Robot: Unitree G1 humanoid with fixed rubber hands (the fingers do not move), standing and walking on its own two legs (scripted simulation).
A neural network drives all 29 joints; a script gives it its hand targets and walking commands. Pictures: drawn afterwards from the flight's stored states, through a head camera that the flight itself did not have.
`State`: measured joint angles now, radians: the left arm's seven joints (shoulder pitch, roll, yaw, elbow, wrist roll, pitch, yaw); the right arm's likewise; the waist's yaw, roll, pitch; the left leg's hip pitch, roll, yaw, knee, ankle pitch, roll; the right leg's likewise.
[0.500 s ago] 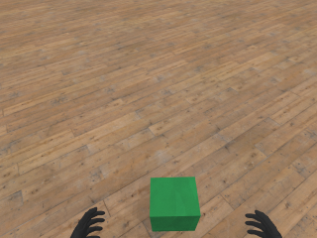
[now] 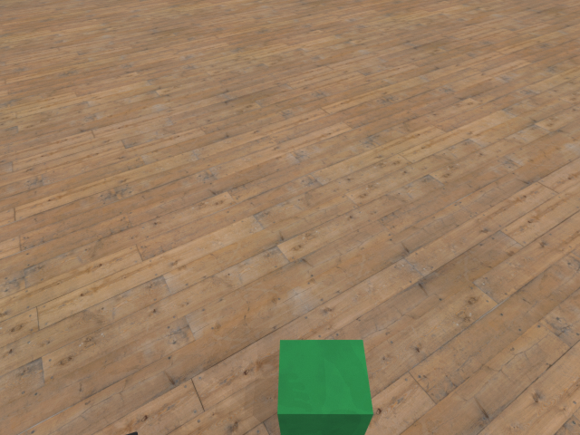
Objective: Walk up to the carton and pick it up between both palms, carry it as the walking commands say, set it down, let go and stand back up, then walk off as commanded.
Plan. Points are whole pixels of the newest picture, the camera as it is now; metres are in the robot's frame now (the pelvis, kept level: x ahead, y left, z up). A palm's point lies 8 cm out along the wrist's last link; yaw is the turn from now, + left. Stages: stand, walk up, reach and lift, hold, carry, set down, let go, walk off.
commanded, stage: stand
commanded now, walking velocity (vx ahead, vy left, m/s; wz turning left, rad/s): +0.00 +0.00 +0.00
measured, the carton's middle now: (321, 391) +0.43 -0.03 -0.64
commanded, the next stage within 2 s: walk off in 1.30 s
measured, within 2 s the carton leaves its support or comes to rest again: neither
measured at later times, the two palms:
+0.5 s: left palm out of the picture +0.05 +0.30 -0.10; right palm out of the picture +0.05 -0.30 -0.09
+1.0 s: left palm out of the picture +0.04 +0.31 -0.11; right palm out of the picture +0.03 -0.30 -0.10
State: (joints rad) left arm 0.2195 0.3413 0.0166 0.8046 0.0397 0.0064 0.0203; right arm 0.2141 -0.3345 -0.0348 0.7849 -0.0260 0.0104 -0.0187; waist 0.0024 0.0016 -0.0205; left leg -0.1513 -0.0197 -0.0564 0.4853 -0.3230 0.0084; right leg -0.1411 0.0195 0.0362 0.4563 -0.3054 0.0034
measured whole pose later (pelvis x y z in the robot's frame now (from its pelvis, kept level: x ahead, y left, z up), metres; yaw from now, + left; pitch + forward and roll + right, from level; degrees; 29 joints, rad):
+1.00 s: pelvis -0.04 +0.01 +0.01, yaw +0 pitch -3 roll -1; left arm 0.17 0.39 -0.01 1.04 0.02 -0.01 0.01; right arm 0.17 -0.37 0.01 1.03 -0.02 -0.01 -0.01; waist 0.00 0.00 0.01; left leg -0.12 -0.02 -0.04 0.39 -0.22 0.01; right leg -0.11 0.01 0.04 0.35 -0.20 0.02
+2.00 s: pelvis -0.04 -0.01 +0.00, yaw +12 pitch -1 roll +0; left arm 0.23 0.34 0.01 1.06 0.03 0.02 0.04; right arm 0.20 -0.34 -0.02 1.02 -0.02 0.07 0.01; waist 0.01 0.00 0.06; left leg -0.40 -0.01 -0.01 0.93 -0.49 -0.04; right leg -0.16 -0.07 -0.16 0.48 -0.29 0.00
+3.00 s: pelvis -0.03 +0.01 -0.02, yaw +48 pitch -1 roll +0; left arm 0.24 0.29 0.05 0.95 0.02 0.04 0.02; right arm 0.11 -0.27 -0.06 0.88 -0.02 0.04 0.03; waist 0.02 -0.05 0.05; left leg -0.29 0.02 0.09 0.64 -0.34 -0.01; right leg -0.24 -0.17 -0.26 0.82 -0.52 0.05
